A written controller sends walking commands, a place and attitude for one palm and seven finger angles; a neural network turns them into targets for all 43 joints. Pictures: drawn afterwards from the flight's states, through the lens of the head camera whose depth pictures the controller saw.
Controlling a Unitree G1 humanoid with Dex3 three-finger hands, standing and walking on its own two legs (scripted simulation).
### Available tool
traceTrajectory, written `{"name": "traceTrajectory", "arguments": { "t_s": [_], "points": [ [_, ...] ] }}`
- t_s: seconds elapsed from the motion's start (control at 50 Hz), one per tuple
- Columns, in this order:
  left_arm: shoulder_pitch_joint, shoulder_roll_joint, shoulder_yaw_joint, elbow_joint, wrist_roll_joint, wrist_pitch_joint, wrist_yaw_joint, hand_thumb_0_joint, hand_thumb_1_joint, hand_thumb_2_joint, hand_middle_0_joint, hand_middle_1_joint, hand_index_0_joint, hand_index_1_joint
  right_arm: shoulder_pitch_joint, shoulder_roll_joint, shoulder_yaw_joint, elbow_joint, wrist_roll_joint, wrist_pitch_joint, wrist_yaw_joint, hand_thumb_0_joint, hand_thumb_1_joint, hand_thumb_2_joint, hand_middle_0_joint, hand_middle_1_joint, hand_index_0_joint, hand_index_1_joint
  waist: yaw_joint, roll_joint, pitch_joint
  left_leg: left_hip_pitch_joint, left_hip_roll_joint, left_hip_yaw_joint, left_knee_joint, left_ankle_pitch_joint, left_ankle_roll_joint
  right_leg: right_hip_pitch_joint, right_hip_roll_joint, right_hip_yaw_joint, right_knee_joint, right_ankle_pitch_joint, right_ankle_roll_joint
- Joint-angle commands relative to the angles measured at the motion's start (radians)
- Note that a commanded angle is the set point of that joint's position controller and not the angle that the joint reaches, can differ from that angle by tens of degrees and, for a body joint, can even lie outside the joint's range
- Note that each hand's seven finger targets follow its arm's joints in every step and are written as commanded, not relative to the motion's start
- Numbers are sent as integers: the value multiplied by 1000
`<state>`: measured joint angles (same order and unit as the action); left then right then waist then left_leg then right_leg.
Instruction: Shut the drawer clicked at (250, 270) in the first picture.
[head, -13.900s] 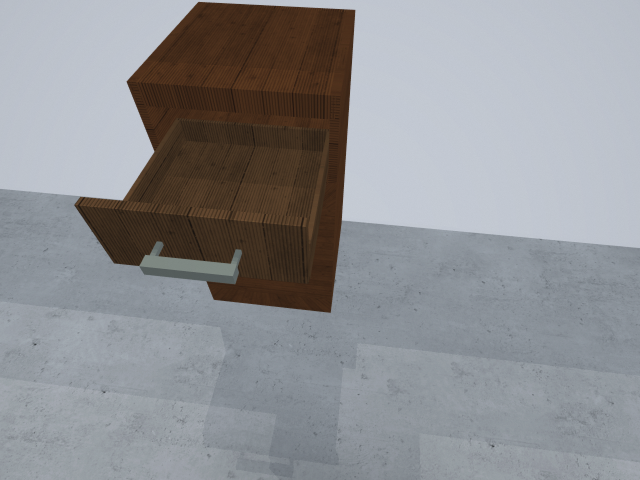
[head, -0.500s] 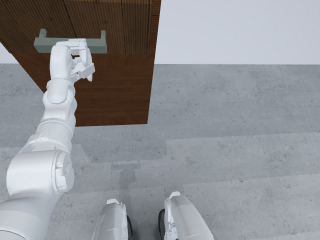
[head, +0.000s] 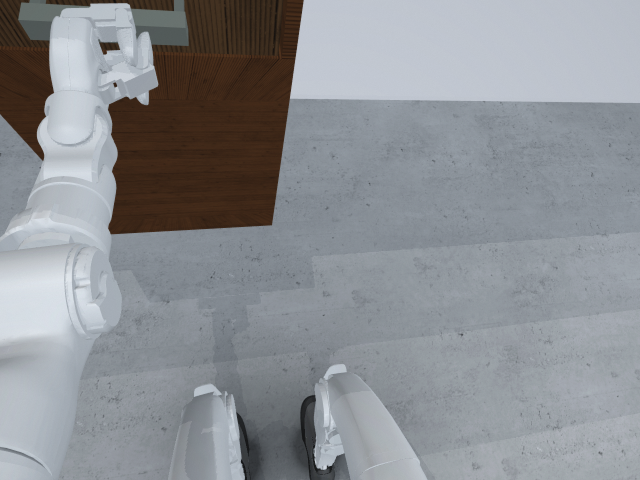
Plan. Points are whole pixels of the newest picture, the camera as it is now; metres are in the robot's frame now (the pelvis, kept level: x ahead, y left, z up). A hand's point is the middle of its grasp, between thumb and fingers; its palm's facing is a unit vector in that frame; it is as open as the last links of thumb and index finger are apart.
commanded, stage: push the drawer shut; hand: left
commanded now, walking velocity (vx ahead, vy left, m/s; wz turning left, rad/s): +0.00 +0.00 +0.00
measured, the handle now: (110, 11) +0.65 +0.15 +0.07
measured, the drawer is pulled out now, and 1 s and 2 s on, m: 0.00 0.00 0.00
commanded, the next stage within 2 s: pull the fist back off the drawer in 0.02 s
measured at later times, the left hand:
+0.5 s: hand (144, 65) +0.58 +0.12 +0.07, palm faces -0.02 -1.00 -0.05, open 3.0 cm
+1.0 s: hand (144, 73) +0.56 +0.12 +0.08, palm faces +0.00 -1.00 -0.03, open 3.3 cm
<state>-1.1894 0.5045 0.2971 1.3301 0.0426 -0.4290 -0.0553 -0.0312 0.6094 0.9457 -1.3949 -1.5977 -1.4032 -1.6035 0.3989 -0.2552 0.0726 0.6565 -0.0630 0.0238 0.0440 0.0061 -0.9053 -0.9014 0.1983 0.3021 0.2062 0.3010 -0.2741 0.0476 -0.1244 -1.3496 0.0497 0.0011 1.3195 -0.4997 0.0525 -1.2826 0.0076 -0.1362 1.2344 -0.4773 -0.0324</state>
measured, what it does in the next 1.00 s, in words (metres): stands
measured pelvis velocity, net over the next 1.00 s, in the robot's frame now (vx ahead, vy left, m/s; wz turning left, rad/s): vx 0.04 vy -0.01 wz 0.00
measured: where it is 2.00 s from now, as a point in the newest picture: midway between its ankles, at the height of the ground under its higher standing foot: (279, 466)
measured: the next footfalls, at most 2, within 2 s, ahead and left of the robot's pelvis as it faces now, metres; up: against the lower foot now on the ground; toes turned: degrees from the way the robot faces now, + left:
none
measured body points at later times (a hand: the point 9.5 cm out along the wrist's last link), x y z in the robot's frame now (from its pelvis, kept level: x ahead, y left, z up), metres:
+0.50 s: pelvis -0.01 +0.00 +0.00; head +0.17 +0.04 +0.40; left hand +0.57 +0.17 +0.07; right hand -0.04 -0.25 -0.10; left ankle +0.05 +0.09 -0.61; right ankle +0.05 -0.11 -0.61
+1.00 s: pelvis +0.04 -0.01 +0.03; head +0.20 +0.01 +0.45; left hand +0.55 +0.17 +0.08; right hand +0.05 -0.26 -0.09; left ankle +0.05 +0.09 -0.61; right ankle +0.05 -0.11 -0.61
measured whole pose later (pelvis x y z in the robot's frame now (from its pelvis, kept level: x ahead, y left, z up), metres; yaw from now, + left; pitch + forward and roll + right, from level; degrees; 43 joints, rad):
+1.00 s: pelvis +0.04 -0.01 +0.03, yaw +0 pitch +27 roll -3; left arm -0.87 0.35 0.30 1.03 -0.04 -0.45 -0.06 0.02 0.90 0.90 -1.40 -1.60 -1.40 -1.60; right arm 0.36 -0.24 0.02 0.60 -0.03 0.08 0.07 0.01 -0.91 -0.90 0.20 0.30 0.21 0.30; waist -0.18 0.04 -0.14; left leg -1.15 0.06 0.04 1.20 -0.53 0.04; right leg -1.12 0.02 -0.09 1.15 -0.51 -0.04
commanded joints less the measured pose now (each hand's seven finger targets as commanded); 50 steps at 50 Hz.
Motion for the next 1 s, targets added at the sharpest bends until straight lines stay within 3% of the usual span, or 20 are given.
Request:
{"name": "traceTrajectory", "arguments": {
  "t_s": [0.0, 0.08, 0.1, 0.14, 0.24, 0.26, 0.3, 0.44, 0.5, 0.66, 0.7, 0.76, 0.8, 0.82, 0.84, 0.88, 0.9, 0.92, 0.94, 0.98],
  "points": [
    [-744, 170, -13, -285, -15, -42, 51, 0, 900, 900, -1400, -1600, -1400, -1600, 215, -220, -67, -13, -6, -22, -19, 0, -900, -900, 200, 300, 200, 300, -117, 248, -535, 549, -8, -164, -179, 107, -14, 58, 42, 89, -171, 60, 5],
    [-771, 163, -31, -265, -14, -27, 60, 0, 900, 900, -1400, -1600, -1400, -1600, 217, -225, -64, -2, -3, -41, -26, 0, -900, -900, 200, 300, 200, 300, -137, 272, -528, 570, 0, -187, -195, 59, -16, 9, 39, 86, -171, 42, 5],
    [-783, 162, -34, -281, -16, -25, 62, 0, 900, 900, -1400, -1600, -1400, -1600, 214, -225, -61, 3, -5, -45, -26, 0, -900, -900, 200, 300, 200, 300, -134, 290, -529, 579, 0, -187, -197, 61, -19, 7, 38, 83, -171, 44, 4],
    [-765, 163, -31, -254, -14, -16, 63, 0, 900, 900, -1400, -1600, -1400, -1600, 215, -226, -62, 2, -6, -50, -26, 0, -900, -900, 200, 300, 200, 300, -131, 259, -531, 559, -3, -191, -195, 42, -19, 19, 37, 82, -170, 37, 4],
    [-750, 159, -28, -243, -9, -9, 62, 0, 900, 900, -1400, -1600, -1400, -1600, 215, -233, -63, -4, -10, -54, -20, 0, -900, -900, 200, 300, 200, 300, -122, 259, -523, 558, 1, -207, -198, 15, -20, 4, 33, 79, -163, 28, 2],
    [-752, 136, -44, -248, -12, -8, 61, 0, 900, 900, -1400, -1600, -1400, -1600, 210, -231, -64, -5, -9, -54, -18, 0, -900, -900, 200, 300, 200, 300, -126, 268, -510, 558, 1, -208, -201, 10, -21, -4, 32, 79, -164, 28, 2],
    [-743, 148, -25, -263, -11, -13, 62, 0, 900, 900, -1400, -1600, -1400, -1600, 213, -235, -68, -6, -12, -53, -12, 0, -900, -900, 200, 300, 200, 300, -109, 280, -544, 598, 5, -226, -201, 32, -26, -12, 30, 73, -152, 43, 1],
    [-639, 138, -7, -272, -19, -10, 52, 0, 900, 900, -1400, -1600, -1400, -1600, 208, -228, -71, -22, -8, -35, 3, 0, -900, -900, 200, 300, 200, 300, -71, 234, -527, 555, -2, -195, -199, 56, -23, 57, 33, 78, -162, 45, 0],
    [-583, 117, -8, -310, -26, -19, 51, 0, 900, 900, -1400, -1600, -1400, -1600, 203, -222, -77, -33, -6, -26, 8, 0, -900, -900, 200, 300, 200, 300, -53, 237, -568, 591, -2, -186, -199, 119, -24, 85, 33, 78, -162, 75, 0],
    [-333, 116, 41, -384, -50, -45, 43, 0, 900, 900, -1400, -1600, -1400, -1600, 180, -195, -86, -72, 10, 11, 18, 0, -900, -900, 200, 300, 200, 300, 25, 126, -581, 534, -17, -96, -200, 241, -17, 303, 43, 103, -202, 152, 3],
    [-253, 103, 43, -415, -53, -59, 37, 0, 900, 900, -1400, -1600, -1400, -1600, 173, -189, -91, -84, 14, 21, 20, 0, -900, -900, 200, 300, 200, 300, 50, 144, -603, 576, -18, -86, -205, 307, -21, 330, 44, 102, -198, 213, 1],
    [-214, 90, 47, -413, -66, -63, 32, 0, 900, 900, -1400, -1600, -1400, -1600, 170, -179, -96, -81, 19, 33, 18, 0, -900, -900, 200, 300, 200, 300, 40, 54, -547, 498, -24, -55, -200, 310, -11, 414, 46, 121, -216, 273, 11],
    [-223, 68, 26, -435, -68, -75, 23, 0, 900, 900, -1400, -1600, -1400, -1600, 167, -175, -96, -80, 21, 36, 17, 0, -900, -900, 200, 300, 200, 300, 38, 90, -546, 528, -26, -53, -201, 342, -13, 403, 44, 121, -210, 309, 9],
    [-202, 66, 31, -431, -69, -82, 20, 0, 900, 900, -1400, -1600, -1400, -1600, 169, -174, -101, -80, 22, 40, 15, 0, -900, -900, 200, 300, 200, 300, 47, 76, -546, 539, -26, -54, -202, 354, -16, 407, 44, 118, -208, 316, 8],
    [-202, 35, 9, -428, -74, -85, 17, 0, 900, 900, -1400, -1600, -1400, -1600, 164, -173, -103, -78, 23, 42, 14, 0, -900, -900, 200, 300, 200, 300, 32, 64, -528, 547, -26, -52, -201, 364, -14, 398, 44, 118, -213, 331, 11],
    [-209, 9, -8, -437, -84, -98, 8, 0, 900, 900, -1400, -1600, -1400, -1600, 167, -170, -105, -73, 22, 43, 14, 0, -900, -900, 200, 300, 200, 300, 31, 87, -524, 576, -28, -50, -197, 392, -14, 387, 43, 117, -208, 353, 10],
    [-188, 28, 8, -447, -83, -104, 5, 0, 900, 900, -1400, -1600, -1400, -1600, 170, -173, -109, -70, 20, 46, 14, 0, -900, -900, 200, 300, 200, 300, 46, 108, -552, 609, -27, -54, -199, 432, -20, 393, 43, 113, -204, 377, 7],
    [-112, 36, 25, -498, -91, -106, 0, 0, 900, 900, -1400, -1600, -1400, -1600, 164, -173, -113, -90, 24, 52, 16, 0, -900, -900, 200, 300, 200, 300, 87, 125, -618, 654, -30, -49, -212, 482, -24, 442, 42, 113, -202, 416, 4],
    [-59, 39, 28, -575, -102, -106, -5, 0, 900, 900, -1400, -1600, -1400, -1600, 150, -171, -118, -109, 30, 56, 17, 0, -900, -900, 200, 300, 200, 300, 106, 130, -678, 708, -29, -45, -227, 534, -26, 493, 42, 115, -212, 464, 4],
    [111, -4, -5, -715, -129, -82, -20, 0, 900, 900, -1400, -1600, -1400, -1600, 133, -161, -123, -147, 46, 59, 23, 0, -900, -900, 200, 300, 200, 300, 147, 151, -745, 799, -29, -41, -266, 648, -30, 588, 43, 113, -233, 558, 3]
  ]
}}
